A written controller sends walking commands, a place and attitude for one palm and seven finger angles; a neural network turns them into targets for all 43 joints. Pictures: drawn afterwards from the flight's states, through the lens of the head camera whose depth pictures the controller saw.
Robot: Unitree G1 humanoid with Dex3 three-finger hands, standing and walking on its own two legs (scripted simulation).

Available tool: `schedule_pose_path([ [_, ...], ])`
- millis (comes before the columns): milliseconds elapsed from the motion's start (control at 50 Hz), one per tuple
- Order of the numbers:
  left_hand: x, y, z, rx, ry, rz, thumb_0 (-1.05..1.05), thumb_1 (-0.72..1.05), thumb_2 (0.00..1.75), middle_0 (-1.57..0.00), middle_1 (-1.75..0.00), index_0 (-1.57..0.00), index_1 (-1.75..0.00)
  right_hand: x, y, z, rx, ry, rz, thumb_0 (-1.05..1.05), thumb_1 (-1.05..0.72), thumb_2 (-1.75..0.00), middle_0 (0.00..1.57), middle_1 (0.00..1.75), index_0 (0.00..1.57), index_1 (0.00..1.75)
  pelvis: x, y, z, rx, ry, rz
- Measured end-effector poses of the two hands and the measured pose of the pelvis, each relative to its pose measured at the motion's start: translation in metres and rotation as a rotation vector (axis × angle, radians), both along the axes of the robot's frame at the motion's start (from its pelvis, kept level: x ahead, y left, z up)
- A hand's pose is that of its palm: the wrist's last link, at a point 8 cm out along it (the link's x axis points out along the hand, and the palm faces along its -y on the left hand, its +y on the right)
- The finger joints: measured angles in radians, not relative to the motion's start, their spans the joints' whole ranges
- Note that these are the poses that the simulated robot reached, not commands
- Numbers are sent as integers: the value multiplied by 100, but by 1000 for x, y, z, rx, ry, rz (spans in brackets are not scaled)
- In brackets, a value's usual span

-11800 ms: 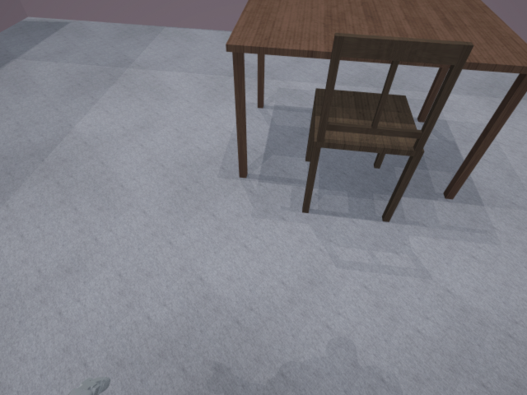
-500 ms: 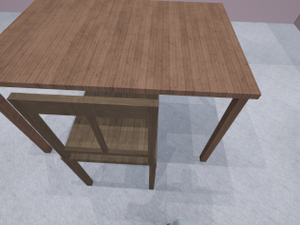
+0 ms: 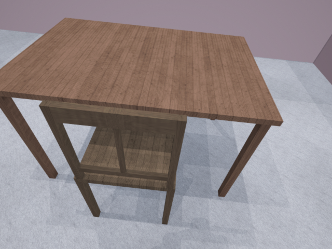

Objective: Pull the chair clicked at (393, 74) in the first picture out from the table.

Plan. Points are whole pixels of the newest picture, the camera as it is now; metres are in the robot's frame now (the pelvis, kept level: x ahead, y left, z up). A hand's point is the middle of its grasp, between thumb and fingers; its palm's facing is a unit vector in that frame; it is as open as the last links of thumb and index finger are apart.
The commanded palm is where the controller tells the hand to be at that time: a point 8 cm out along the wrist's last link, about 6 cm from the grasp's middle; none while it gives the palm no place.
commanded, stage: come to a stop and stand still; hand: left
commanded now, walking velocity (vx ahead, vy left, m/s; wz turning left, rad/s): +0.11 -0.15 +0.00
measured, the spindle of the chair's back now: (120, 151) +0.45 +0.19 -0.11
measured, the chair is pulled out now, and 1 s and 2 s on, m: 0.00 0.00 0.00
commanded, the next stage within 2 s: look again from close up in 0.18 s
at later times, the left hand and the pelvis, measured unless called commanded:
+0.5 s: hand out of the picture -0.03 +0.13 -0.19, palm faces -0.01 -0.99 -0.12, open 7.4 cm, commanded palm none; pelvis -0.01 -0.01 -0.01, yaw -2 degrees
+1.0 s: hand out of the picture -0.02 +0.22 -0.18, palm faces -0.04 -0.98 -0.20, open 7.4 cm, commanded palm none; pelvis -0.02 +0.04 +0.00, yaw -2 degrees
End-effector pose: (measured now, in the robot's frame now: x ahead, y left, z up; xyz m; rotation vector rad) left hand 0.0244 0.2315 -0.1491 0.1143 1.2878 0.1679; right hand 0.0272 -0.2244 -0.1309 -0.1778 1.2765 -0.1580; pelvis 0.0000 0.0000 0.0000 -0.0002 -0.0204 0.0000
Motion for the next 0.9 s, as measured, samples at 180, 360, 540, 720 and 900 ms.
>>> schedule_pose_path([
  [180,-51,-17,3,13,152,-14,1,91,90,-20,-30,-19,-30,-46,0,-19,58,115,-60,0,-92,-89,20,30,20,30,-3,-11,-4,32,40,-26],
  [360,-68,-51,1,-22,185,-36,1,91,90,-20,-30,-20,-30,-55,-6,-21,62,141,-82,0,-91,-89,20,30,20,30,-5,-17,-4,-12,17,-38],
  [540,-46,-40,-11,-54,102,-63,1,91,90,-20,-30,-20,-30,-32,-4,-12,6,38,-76,1,-92,-89,20,30,20,30,-9,-3,-6,-14,-2,-34],
  [720,-31,2,-8,-7,42,-74,1,92,90,-20,-30,-20,-30,-26,10,-4,-12,0,-49,0,-93,-89,20,30,20,30,-15,15,-4,-16,-8,-34],
  [900,-36,30,-2,18,58,-87,1,91,90,-20,-30,-19,-30,-35,28,-3,1,23,-34,0,-92,-89,20,30,20,30,-21,33,-1,-13,-1,-34],
])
